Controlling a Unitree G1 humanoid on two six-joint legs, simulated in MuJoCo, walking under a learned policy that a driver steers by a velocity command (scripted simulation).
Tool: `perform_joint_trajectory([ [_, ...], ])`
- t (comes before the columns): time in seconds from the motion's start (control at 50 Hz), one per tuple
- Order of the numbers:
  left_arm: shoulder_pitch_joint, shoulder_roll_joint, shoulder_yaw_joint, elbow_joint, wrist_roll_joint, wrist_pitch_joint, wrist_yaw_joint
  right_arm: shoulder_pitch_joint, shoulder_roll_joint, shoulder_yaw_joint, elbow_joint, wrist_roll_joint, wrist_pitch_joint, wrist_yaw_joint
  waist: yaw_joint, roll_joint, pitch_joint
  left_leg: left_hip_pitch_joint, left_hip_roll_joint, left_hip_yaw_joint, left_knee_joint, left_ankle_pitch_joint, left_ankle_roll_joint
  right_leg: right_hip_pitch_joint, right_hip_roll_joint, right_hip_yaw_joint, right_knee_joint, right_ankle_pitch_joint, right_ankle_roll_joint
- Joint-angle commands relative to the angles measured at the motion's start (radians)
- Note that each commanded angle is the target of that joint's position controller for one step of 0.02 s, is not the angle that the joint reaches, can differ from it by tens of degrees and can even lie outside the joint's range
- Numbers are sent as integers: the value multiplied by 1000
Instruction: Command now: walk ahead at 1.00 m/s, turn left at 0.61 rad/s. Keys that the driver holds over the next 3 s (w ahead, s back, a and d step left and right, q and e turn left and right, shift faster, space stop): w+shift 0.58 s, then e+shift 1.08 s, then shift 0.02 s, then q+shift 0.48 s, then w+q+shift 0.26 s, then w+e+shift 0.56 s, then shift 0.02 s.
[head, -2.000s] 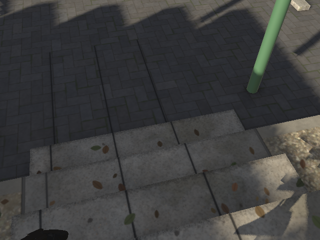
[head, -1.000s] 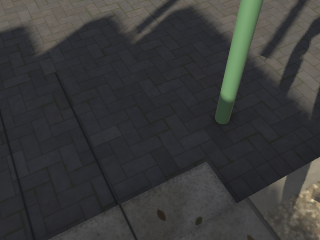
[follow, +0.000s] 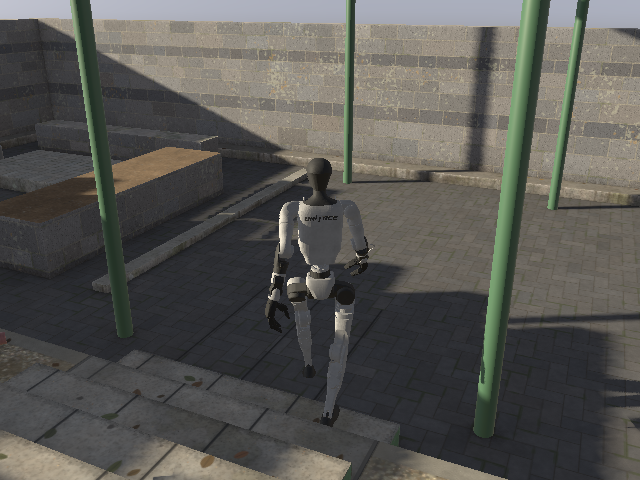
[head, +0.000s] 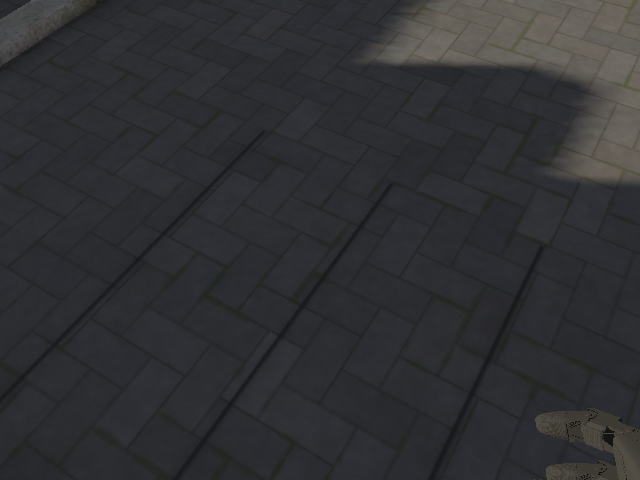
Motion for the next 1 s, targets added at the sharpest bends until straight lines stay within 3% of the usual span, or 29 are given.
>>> perform_joint_trajectory([
  [0.02, 100, 128, 3, 21, 9, 37, 22, -34, -2, 23, -12, -27, -17, -30, -45, -54, 97, 245, -99, 108, -125, -110, 24, -127, -216, 118, 60, 1337, 13],
  [0.06, 80, 147, 2, 38, 28, 64, 32, 293, -80, -10, 111, -23, -4, -55, -204, -77, -20, 604, -58, 45, -144, -249, 46, -246, -254, 173, 473, 1482, -16],
  [0.08, -59, 173, 15, 15, 18, 62, 25, 514, -129, -37, 184, -22, -1, -62, -358, 8, -57, 872, 50, -82, -302, -147, 131, -478, -160, 140, 954, 1015, -7],
  [0.1, -245, 167, 28, -66, 15, 37, 10, 614, -203, -62, 229, -1, -2, -68, -377, 64, -83, 1083, 135, -164, -203, 21, 159, -781, -29, 115, 1253, 147, -22],
  [0.12, -155, 141, 17, -157, -39, 11, 5, 652, -243, -61, 228, -4, -20, -72, -266, 69, -261, 1408, 336, -349, 80, 363, 191, -1058, -115, 297, 1199, 66, -41],
  [0.14, -174, 178, 21, -164, -45, 7, 6, 688, -211, -65, 226, -5, -16, -74, -304, -61, -317, 1476, 381, -479, -2, 95, 264, -1216, -137, 303, 1174, 77, -46],
  [0.16, -200, 174, 21, -198, -38, -5, -4, 616, -194, -67, 207, -7, -19, -97, -248, -79, -246, 1339, 390, -551, -194, -392, 263, -1285, -157, 344, 1008, 243, -49],
  [0.18, -253, 155, 27, -182, -6, 11, -21, 449, -126, -48, 182, -1, -29, -108, -154, -157, -92, 1019, 299, -509, -354, -575, 205, -1163, -169, 307, 831, 343, -28],
  [0.22, -249, 132, 33, -186, 38, 50, -32, 365, -93, -33, 151, 10, -64, -116, -40, -157, 43, 583, 313, -502, -411, -435, 223, -912, -231, 366, 636, 336, 35],
  [0.26, -355, 75, 22, -235, 30, 52, -54, 302, -110, -34, 132, 23, -95, -109, -8, -138, 136, 296, 226, -379, -486, -400, 174, -745, -262, 340, 377, 438, 60],
  [0.32, -403, 76, 25, -241, -17, 25, -74, 345, -114, -43, 150, 52, -119, -86, -32, -39, 88, 198, 92, -207, -543, -360, 103, -395, -179, 228, 105, 834, 3],
  [0.38, -403, 123, 50, -250, -15, 28, -64, 425, -163, -50, 174, 46, -114, -66, -30, -32, 32, 457, 103, -157, -362, 158, 63, -338, -75, 158, 21, 729, -57],
  [0.42, -37, 196, 91, -148, -3, 41, -41, 388, -182, -54, 171, 5, -87, -73, 178, -21, -167, 419, 83, -118, 150, 255, 15, 9, -26, 149, 17, 579, -87],
  [0.44, 122, 313, 118, -121, 15, 44, -25, 367, -84, -32, 141, 15, -86, -69, 233, -171, -241, 228, -43, -64, 658, -180, -25, 141, -225, 431, -75, 251, -147],
  [0.46, 64, 326, 110, -110, 28, 39, -42, 480, 23, -10, 72, 60, -103, -60, 63, -485, -352, 9, -180, -216, 919, -873, -29, 211, -426, 1075, -360, 67, -212],
  [0.48, -111, 265, 99, -149, 24, 38, -51, 440, -43, -12, 59, 54, -102, -73, 13, -316, -206, -128, -89, -235, 940, -806, -2, 142, -418, 1080, -425, -15, -211],
  [0.52, -232, 163, 74, -158, 14, 27, -53, 332, -50, -11, 40, 25, -84, -69, -35, -45, -38, -101, 18, -208, 813, -720, -7, -124, -345, 775, -383, 227, -178],
  [0.58, -234, 139, 52, -117, -4, 0, -42, 320, 9, 9, -6, 1, -38, -42, -127, -105, 20, -54, 63, -208, 717, -743, -41, -309, -287, 592, -464, 364, -153],
  [0.66, -269, 155, 45, -121, -31, -24, -46, 148, 3, 29, -97, -5, -55, -44, -157, -74, 107, 40, 71, -72, 242, -534, -139, -416, -167, 368, -508, 1172, -178],
  [0.7, -245, 179, 56, -119, -50, -25, -46, 116, 23, 42, -96, 7, -71, -32, -121, -91, 39, 254, -1, -30, -28, -307, -158, -426, -113, 309, -495, 1213, -146],
  [0.72, -266, 225, 70, -156, -89, -30, -21, 37, -38, 11, -115, 66, -95, -51, -103, -98, -12, 267, -19, -111, -97, -273, -184, -367, -163, 378, -462, 1090, -141],
  [0.76, -261, 275, 92, -161, -91, -15, 3, 34, -92, -8, -123, 62, -101, -70, -122, -113, -45, 294, -28, -159, -222, -213, -192, -257, -184, 435, -397, 1034, -106],
  [0.8, -270, 242, 98, -178, -73, 17, 14, 180, -136, -35, -76, 46, -103, -85, -186, -135, -136, 470, -51, -154, -230, -195, -171, -229, -141, 444, -189, 1130, -42],
  [0.82, -313, 216, 93, -213, -67, 31, 14, 327, -148, -45, -36, 31, -101, -88, -262, -140, -217, 640, -9, -155, -216, -120, -158, -289, -92, 430, 18, 1099, 5],
  [0.84, -324, 115, 64, -273, -40, 40, 12, 471, -193, -49, -11, 5, -93, -96, -284, -15, -380, 922, 217, -321, -73, 230, -105, -482, -13, 400, 360, 662, 51],
  [0.86, -54, -17, 23, -276, -64, 41, 1, 421, -209, -32, -43, -45, -91, -77, -141, 334, -602, 1149, 530, -714, -89, 502, 113, -713, 97, 436, 755, 4, 65],
  [0.88, -11, 114, 40, -261, -72, 57, -4, 326, -163, -37, -92, -11, -79, -70, -138, 259, -690, 1091, 506, -762, -148, 152, 145, -729, -12, 469, 876, 106, 64],
  [0.92, -220, 213, 78, -307, -70, 87, 9, 204, -67, -17, -102, 24, -50, -89, -137, 46, -386, 777, 379, -460, -222, -49, 84, -813, -100, 353, 807, 257, 94],
  [1.0, -284, 148, 81, -374, -76, 132, 12, 127, -77, -30, -62, 4, -42, -107, -68, 73, -172, 401, 306, -215, -355, -141, 68, -727, -180, 316, 646, 323, 106],
])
